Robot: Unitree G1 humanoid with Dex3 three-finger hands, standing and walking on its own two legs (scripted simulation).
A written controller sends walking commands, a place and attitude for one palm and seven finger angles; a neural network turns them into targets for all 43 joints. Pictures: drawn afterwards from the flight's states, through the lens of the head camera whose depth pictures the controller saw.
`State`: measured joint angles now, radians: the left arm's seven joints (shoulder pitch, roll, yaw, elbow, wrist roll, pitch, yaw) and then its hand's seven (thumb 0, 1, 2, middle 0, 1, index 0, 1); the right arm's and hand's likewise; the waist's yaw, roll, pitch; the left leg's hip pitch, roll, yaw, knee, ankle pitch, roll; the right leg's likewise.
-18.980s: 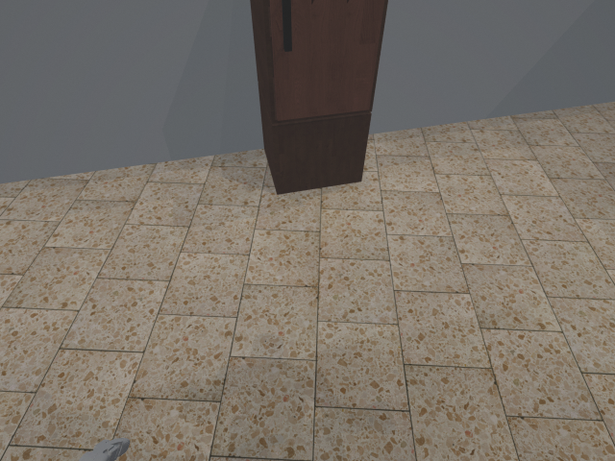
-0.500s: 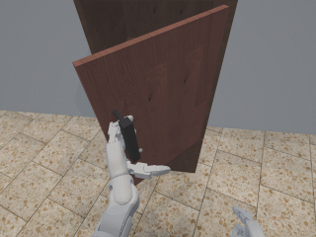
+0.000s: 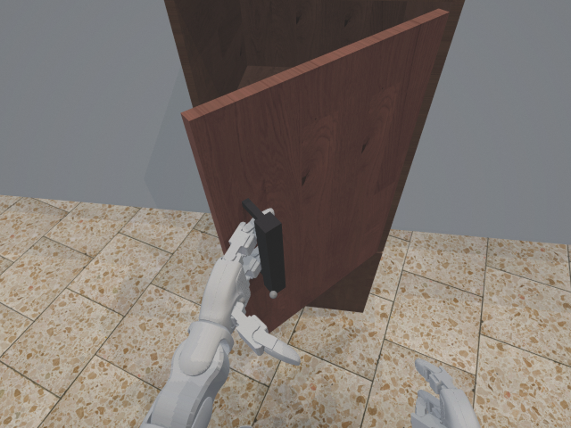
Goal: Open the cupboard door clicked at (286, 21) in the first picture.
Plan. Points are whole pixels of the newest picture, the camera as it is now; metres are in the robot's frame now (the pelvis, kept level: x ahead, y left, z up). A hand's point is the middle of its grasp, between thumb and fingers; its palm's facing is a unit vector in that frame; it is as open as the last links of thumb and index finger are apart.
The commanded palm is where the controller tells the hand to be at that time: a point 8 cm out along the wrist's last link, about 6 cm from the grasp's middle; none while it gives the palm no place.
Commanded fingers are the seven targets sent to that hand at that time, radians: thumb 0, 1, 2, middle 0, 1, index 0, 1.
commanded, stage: slide the hand sideways off the handle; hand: left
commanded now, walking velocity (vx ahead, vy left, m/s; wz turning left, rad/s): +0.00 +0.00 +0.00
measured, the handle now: (263, 248) +0.35 +0.05 +0.07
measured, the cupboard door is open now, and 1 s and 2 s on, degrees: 45 45 45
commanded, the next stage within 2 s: draw the hand back to the body in 0.92 s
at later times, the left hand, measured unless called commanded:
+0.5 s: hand (249, 319) +0.24 +0.06 +0.07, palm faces -0.13 -0.99 -0.01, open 16.4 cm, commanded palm +0.22 +0.12 +0.07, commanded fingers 0.00 -0.50 0.30 -0.15 -0.30 -0.15 -0.30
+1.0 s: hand (207, 349) +0.21 +0.11 +0.07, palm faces -0.11 -0.99 -0.04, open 16.3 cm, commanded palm +0.19 +0.16 +0.07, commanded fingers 0.00 -0.50 0.30 -0.15 -0.30 -0.15 -0.30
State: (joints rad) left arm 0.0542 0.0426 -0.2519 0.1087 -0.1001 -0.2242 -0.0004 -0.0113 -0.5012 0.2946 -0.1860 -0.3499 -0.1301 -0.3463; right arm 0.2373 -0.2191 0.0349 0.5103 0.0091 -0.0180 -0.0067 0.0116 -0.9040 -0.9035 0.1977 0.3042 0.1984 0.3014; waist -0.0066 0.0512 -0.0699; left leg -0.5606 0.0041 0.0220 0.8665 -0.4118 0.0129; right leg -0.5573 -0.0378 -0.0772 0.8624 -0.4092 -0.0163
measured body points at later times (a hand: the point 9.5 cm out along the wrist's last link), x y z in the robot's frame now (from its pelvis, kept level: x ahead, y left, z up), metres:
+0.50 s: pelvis +0.01 +0.00 -0.01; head +0.05 -0.02 +0.44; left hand +0.24 +0.11 +0.08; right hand +0.19 -0.22 -0.09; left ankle +0.02 +0.11 -0.70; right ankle +0.02 -0.11 -0.70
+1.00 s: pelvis +0.01 -0.02 -0.02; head +0.05 -0.04 +0.43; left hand +0.21 +0.16 +0.07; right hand +0.19 -0.26 -0.09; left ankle +0.02 +0.11 -0.70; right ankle +0.02 -0.11 -0.70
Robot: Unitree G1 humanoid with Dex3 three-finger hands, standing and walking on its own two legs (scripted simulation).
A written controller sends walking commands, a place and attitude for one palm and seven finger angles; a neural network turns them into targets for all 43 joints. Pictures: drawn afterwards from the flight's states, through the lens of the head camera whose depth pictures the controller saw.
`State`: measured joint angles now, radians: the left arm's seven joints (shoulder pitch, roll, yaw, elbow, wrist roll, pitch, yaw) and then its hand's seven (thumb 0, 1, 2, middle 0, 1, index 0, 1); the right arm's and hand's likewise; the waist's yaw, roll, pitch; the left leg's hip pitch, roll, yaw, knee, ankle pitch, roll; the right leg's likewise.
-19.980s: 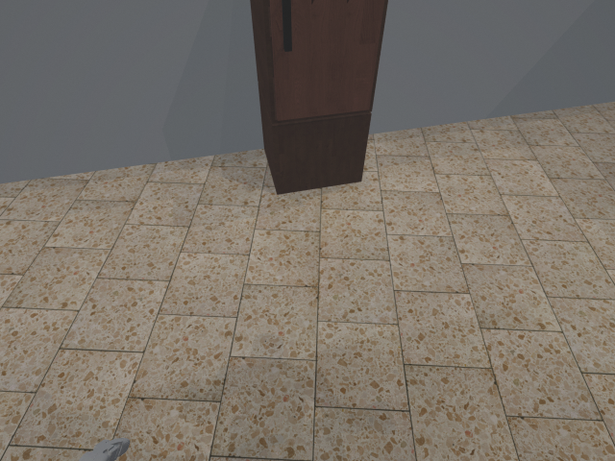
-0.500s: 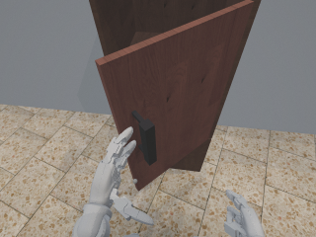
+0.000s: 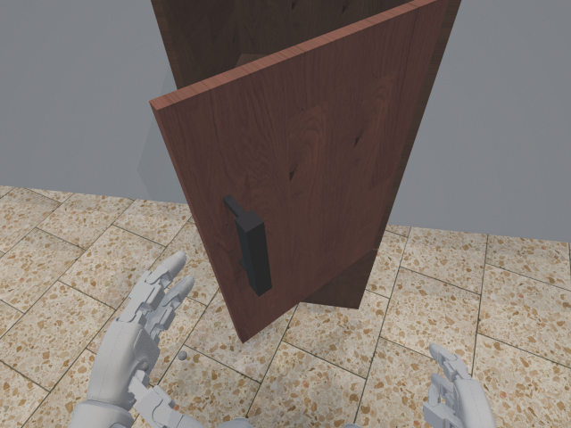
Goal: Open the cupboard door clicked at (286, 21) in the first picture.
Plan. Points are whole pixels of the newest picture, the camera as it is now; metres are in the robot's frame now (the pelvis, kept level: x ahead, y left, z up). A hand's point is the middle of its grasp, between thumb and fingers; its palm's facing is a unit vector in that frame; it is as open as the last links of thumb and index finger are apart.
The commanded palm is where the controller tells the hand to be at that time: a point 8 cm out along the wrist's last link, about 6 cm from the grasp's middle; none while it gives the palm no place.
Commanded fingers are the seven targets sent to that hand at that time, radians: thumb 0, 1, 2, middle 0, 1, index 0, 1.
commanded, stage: draw the hand back to the body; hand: left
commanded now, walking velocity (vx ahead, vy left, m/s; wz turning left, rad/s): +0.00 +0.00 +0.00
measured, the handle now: (247, 247) +0.34 +0.07 +0.09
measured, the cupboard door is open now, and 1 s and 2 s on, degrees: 45 45 45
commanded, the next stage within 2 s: step back with the hand held close in 1.60 s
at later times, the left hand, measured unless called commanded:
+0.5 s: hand (115, 342) +0.19 +0.18 +0.13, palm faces -0.10 -0.99 -0.08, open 16.3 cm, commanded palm +0.16 +0.24 +0.15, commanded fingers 0.00 -0.32 0.38 -0.16 -0.30 -0.16 -0.30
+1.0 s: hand (13, 294) +0.21 +0.26 +0.19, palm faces +0.34 -0.86 -0.38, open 11.8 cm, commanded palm +0.16 +0.31 +0.20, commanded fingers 0.00 0.55 0.75 -0.19 -0.30 -0.19 -0.30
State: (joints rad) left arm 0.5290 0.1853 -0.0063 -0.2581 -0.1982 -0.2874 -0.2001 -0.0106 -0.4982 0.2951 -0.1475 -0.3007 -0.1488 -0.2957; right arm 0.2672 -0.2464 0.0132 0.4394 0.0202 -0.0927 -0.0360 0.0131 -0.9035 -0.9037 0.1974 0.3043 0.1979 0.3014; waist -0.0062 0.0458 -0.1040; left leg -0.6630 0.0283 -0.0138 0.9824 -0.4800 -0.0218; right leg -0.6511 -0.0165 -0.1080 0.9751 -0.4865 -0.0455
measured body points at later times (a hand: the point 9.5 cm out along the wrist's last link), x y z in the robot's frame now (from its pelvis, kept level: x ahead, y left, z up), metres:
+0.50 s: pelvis +0.00 +0.03 +0.02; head +0.00 +0.01 +0.47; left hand +0.19 +0.23 +0.14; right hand +0.19 -0.20 -0.04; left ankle +0.01 +0.13 -0.68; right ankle +0.00 -0.09 -0.68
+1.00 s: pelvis +0.02 +0.04 +0.06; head +0.01 +0.02 +0.51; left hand +0.19 +0.30 +0.21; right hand +0.20 -0.17 -0.03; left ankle +0.01 +0.13 -0.68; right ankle +0.00 -0.09 -0.68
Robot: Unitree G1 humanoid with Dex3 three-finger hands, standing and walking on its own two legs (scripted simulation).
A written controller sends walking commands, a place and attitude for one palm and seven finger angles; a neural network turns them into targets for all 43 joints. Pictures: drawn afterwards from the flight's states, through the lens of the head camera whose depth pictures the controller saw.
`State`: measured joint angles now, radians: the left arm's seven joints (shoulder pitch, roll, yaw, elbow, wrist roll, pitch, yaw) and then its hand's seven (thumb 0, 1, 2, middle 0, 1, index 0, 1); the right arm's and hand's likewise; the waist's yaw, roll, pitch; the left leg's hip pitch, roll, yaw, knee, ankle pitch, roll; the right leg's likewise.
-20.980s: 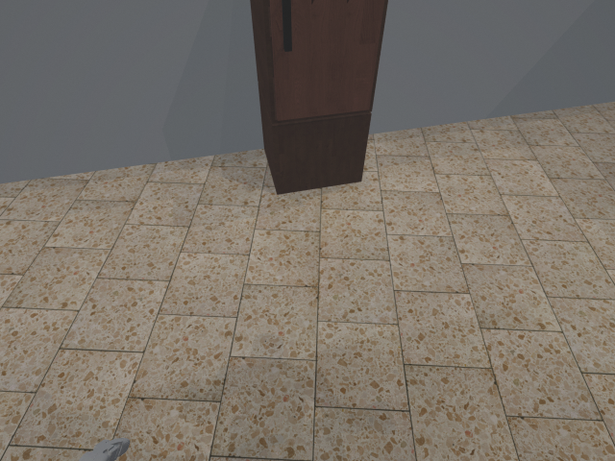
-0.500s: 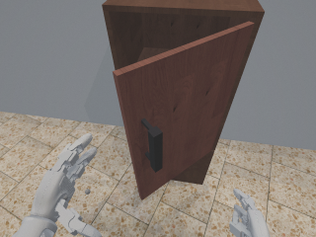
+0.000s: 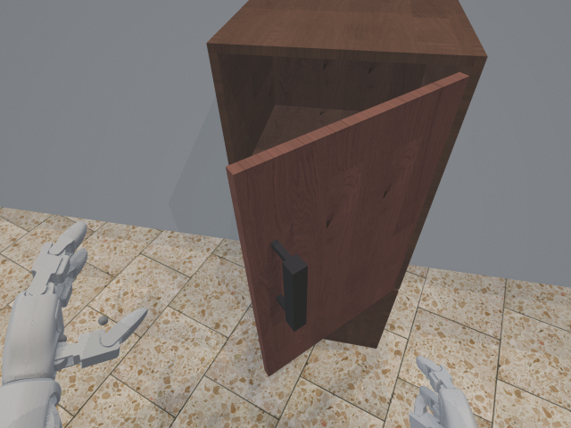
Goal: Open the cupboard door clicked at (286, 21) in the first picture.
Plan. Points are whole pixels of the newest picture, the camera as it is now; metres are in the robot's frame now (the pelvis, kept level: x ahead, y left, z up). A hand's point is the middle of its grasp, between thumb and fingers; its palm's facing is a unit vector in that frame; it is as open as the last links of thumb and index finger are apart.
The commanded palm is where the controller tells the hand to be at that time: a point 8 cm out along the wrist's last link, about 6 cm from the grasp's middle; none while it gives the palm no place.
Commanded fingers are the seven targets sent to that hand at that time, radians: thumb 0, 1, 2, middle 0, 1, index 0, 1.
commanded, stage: draw the hand back to the body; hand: left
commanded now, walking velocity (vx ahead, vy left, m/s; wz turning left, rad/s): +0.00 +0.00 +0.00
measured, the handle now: (287, 286) +0.32 +0.04 +0.03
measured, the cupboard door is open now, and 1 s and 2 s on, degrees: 45 45 45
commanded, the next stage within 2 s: step back with the hand held close in 0.60 s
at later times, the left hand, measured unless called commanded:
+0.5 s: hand (90, 312) +0.19 +0.23 +0.15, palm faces +0.43 -0.81 -0.39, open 7.5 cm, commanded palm +0.14 +0.28 +0.17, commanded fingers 0.00 0.90 0.90 -0.20 -0.30 -0.20 -0.30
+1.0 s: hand (81, 327) +0.18 +0.24 +0.14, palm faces +0.33 -0.81 -0.49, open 7.4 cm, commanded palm +0.12 +0.29 +0.18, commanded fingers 0.00 0.90 0.90 -0.20 -0.30 -0.20 -0.30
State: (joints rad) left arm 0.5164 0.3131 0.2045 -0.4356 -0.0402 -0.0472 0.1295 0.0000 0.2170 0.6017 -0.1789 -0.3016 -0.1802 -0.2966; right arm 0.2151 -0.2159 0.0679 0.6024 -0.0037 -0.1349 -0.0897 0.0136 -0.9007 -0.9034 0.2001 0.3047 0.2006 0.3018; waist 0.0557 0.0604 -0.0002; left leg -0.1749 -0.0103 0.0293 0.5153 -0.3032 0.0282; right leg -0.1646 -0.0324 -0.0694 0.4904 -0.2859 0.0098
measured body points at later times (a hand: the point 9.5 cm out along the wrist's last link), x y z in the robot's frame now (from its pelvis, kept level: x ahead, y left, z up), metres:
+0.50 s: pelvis +0.00 -0.02 +0.01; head -0.01 -0.04 +0.46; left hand +0.16 +0.28 +0.17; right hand +0.19 -0.24 -0.08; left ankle -0.01 +0.10 -0.74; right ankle -0.01 -0.13 -0.74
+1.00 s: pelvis -0.03 -0.01 +0.00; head +0.00 -0.02 +0.45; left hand +0.15 +0.28 +0.17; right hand +0.15 -0.26 -0.08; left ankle -0.01 +0.10 -0.74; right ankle -0.01 -0.13 -0.74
